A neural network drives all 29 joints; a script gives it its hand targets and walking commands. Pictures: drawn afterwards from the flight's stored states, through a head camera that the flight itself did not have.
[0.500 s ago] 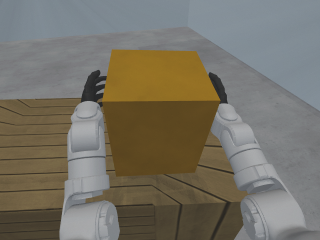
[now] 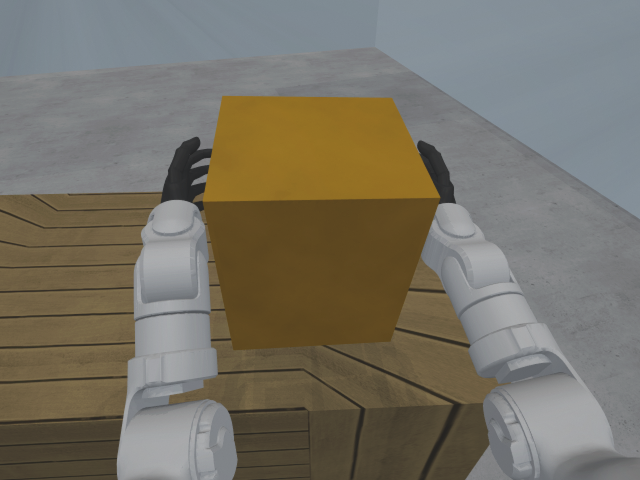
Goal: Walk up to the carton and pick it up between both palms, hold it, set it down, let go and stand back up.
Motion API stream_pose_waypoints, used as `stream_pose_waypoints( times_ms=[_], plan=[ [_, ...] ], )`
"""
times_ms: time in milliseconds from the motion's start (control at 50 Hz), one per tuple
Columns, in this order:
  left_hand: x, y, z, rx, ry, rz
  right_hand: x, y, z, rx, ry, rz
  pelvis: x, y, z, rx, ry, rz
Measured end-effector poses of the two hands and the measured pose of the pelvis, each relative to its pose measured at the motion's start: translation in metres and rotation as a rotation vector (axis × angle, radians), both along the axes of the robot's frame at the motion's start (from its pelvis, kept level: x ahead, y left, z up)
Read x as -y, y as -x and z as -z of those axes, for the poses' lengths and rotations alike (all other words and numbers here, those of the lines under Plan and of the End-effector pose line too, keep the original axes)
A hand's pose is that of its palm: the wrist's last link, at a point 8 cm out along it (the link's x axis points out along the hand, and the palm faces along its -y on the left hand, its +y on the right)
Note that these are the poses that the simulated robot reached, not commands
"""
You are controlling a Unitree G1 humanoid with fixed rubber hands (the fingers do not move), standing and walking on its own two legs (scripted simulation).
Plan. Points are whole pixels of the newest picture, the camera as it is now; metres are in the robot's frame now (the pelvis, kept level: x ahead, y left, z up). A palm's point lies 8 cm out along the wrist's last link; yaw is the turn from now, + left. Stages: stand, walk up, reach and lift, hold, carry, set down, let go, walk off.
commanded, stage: hold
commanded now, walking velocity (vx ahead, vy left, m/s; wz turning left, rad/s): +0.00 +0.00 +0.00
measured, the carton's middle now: (311, 226) +0.39 +0.00 +0.17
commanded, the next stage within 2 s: none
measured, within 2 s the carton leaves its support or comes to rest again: neither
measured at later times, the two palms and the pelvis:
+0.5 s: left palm (180, 208) +0.38 +0.15 +0.21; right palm (430, 209) +0.37 -0.15 +0.19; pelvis +0.01 +0.01 +0.00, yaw +0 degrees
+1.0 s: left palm (178, 207) +0.37 +0.15 +0.22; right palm (432, 210) +0.37 -0.15 +0.20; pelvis +0.00 +0.00 +0.00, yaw +0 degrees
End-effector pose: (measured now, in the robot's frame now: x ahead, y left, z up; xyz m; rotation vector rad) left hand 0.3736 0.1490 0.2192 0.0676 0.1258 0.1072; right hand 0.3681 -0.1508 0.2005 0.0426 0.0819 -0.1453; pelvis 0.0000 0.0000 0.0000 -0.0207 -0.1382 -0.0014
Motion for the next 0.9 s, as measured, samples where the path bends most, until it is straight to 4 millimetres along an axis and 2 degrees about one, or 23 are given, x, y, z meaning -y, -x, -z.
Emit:
stream_pose_waypoints(
  times_ms=[520, 900],
  plan=[
    [-0.003, -0.002, 0.005, 0.004, -0.005, -0.005, -0.003, -0.004, 0.007, -0.002, -0.010, -0.004, -0.005, -0.012, 0.000, 0.008, 0.005, 0.000],
    [-0.002, 0.004, 0.001, 0.016, 0.001, -0.002, -0.002, 0.003, 0.004, 0.005, 0.003, 0.001, -0.004, -0.007, 0.001, 0.026, 0.004, 0.002]
  ],
)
